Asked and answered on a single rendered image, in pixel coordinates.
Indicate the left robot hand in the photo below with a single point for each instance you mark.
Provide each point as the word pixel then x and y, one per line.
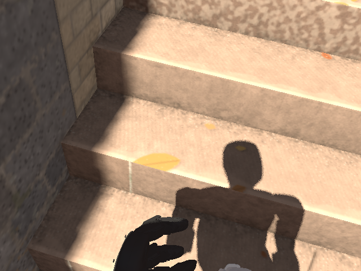
pixel 137 255

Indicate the right robot shin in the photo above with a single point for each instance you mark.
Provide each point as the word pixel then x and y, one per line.
pixel 232 265

